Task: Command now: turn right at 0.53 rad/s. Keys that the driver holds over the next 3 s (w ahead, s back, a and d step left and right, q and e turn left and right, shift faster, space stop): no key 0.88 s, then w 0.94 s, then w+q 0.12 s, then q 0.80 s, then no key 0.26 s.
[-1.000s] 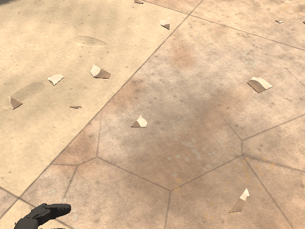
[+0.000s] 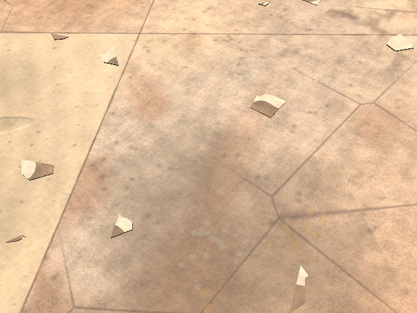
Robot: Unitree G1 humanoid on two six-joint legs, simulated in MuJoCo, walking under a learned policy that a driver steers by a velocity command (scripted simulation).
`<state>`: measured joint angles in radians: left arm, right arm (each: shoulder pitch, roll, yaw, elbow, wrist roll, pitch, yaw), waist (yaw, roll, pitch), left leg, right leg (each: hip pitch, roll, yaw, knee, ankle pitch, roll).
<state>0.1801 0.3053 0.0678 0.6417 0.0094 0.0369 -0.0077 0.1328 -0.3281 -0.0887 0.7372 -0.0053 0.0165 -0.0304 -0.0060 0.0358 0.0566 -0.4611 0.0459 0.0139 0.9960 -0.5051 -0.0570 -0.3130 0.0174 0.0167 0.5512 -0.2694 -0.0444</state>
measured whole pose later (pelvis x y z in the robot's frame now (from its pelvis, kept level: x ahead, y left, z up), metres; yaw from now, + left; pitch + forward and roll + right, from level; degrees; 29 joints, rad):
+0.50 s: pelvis +0.01 +0.02 +0.00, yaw -6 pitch -1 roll +0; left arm 0.18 0.25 0.03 0.74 0.02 0.03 0.01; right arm 0.17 -0.25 -0.04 0.78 -0.02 -0.02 0.00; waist 0.01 -0.03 0.03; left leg -0.21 0.00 -0.02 0.50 -0.28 -0.01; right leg -0.25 0.06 0.10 0.51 -0.25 -0.01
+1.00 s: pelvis +0.03 +0.03 +0.00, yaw -6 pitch -2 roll +0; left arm 0.24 0.25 0.05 0.90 -0.01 0.01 0.04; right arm 0.22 -0.25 -0.02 0.90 0.01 -0.02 -0.02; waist 0.00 0.00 0.01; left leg -0.17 -0.02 0.00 0.52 -0.32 0.04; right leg -0.25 0.03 0.08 0.61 -0.38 -0.01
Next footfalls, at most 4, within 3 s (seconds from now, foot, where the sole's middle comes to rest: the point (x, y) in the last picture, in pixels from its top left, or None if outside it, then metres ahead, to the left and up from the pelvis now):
0.34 left None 0.05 0.14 -0.77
1.64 left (207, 300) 0.48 0.08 -0.77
2.14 right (273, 219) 0.76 -0.15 -0.77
2.56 left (203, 248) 0.66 0.09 -0.77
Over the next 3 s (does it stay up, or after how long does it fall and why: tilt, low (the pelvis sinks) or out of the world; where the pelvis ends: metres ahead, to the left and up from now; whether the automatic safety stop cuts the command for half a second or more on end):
stays up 0.65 -0.02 0.00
